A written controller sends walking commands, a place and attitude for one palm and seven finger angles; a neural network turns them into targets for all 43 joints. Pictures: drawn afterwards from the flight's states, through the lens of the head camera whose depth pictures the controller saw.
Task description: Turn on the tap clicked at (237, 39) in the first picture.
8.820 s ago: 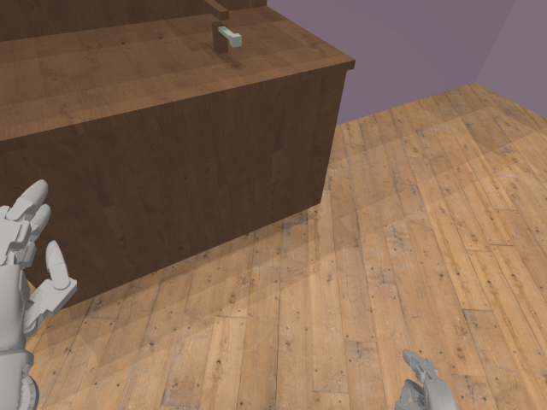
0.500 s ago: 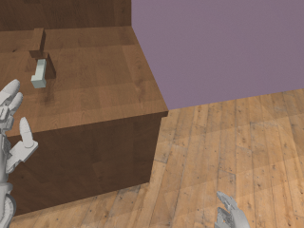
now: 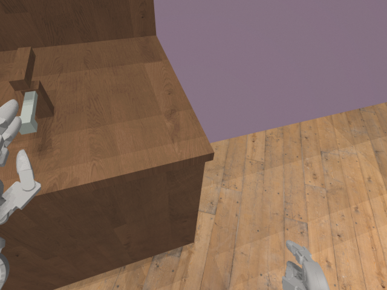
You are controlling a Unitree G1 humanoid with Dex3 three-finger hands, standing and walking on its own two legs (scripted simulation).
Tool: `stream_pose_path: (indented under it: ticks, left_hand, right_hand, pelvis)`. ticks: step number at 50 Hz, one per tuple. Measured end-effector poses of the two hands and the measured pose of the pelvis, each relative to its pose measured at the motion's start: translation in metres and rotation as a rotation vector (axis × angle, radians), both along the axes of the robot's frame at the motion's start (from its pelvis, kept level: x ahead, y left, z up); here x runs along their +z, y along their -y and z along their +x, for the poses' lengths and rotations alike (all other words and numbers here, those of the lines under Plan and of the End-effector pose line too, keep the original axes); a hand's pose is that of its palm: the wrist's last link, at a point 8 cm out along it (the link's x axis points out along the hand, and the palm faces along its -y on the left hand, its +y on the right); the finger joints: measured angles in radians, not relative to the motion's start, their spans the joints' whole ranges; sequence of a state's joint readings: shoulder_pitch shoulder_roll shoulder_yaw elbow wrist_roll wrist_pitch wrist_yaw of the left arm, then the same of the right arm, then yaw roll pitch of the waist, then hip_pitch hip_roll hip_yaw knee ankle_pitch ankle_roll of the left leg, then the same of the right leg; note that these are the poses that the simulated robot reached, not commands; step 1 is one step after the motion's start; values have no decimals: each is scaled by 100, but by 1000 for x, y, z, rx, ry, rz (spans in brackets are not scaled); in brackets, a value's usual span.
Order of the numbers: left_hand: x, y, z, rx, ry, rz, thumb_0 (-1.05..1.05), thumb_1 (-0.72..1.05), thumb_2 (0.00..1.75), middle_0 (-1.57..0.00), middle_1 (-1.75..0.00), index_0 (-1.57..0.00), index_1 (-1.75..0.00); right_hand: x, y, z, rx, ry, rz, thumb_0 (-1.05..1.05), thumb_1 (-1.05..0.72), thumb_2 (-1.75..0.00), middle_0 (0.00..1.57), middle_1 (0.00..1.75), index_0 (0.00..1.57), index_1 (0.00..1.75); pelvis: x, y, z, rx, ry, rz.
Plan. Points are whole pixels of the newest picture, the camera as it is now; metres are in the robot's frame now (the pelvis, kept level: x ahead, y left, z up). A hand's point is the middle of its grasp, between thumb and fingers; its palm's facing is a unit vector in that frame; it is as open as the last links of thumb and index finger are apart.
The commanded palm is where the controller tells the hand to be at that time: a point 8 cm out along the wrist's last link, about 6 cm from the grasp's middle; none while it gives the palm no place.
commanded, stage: shuffle to correct the standing spot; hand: left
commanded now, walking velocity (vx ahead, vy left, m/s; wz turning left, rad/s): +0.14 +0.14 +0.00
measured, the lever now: (26, 124) +0.39 +0.37 +0.12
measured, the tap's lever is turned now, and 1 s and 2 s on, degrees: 0 0 0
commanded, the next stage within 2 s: come to a stop and stand still in 0.26 s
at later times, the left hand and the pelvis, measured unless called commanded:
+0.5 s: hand (20, 165) +0.25 +0.27 +0.19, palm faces +0.36 -0.80 -0.48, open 7.4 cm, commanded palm +0.20 +0.31 +0.20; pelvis +0.03 +0.03 +0.01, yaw -2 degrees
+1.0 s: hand (7, 146) +0.29 +0.31 +0.18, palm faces +0.39 -0.86 -0.33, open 7.4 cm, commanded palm +0.23 +0.35 +0.20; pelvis +0.06 +0.07 +0.02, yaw -2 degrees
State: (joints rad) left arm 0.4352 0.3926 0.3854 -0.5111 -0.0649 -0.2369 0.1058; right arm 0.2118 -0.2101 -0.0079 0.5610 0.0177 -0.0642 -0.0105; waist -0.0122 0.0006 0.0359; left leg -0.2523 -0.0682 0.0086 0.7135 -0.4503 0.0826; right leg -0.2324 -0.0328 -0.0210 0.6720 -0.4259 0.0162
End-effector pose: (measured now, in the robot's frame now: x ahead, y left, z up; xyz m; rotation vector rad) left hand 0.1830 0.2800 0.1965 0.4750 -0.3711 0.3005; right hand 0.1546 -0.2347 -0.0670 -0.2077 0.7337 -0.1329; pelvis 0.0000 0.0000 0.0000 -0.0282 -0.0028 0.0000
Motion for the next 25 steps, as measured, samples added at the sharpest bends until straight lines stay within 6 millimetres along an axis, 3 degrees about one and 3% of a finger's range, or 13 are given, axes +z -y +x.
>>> stream_pose_path:
  ticks: [9, 13, 18, 25]
  left_hand:
    - [-4, -29, -9, 34, 81, 6, 1, 89, 90, -21, -30, -22, -30]
    - [-2, -36, 6, 42, 39, -17, 1, 89, 90, -21, -30, -21, -30]
    - [13, -26, 17, -5, -5, -3, 2, 89, 90, -21, -30, -21, -30]
    - [14, -29, 26, 27, -62, 82, 1, 89, 90, -21, -30, -22, -30]
  right_hand:
    - [-16, -17, -6, 3, -66, -27, 2, -91, -90, 21, 30, 20, 30]
    - [-12, -38, -7, -24, -39, 26, 2, -91, -90, 20, 30, 20, 30]
    - [-1, -57, -8, -14, -19, 80, 2, -91, -90, 21, 30, 20, 30]
    - [-14, -49, 6, -7, -23, 68, 2, -90, -90, 21, 31, 20, 30]
  pelvis:
    - [-13, -25, 1, -13, 39, 14]
    - [-2, -31, 4, -21, 45, 28]
    - [15, -34, 11, -25, 22, 22]
    - [9, -32, 27, -30, 7, 20]
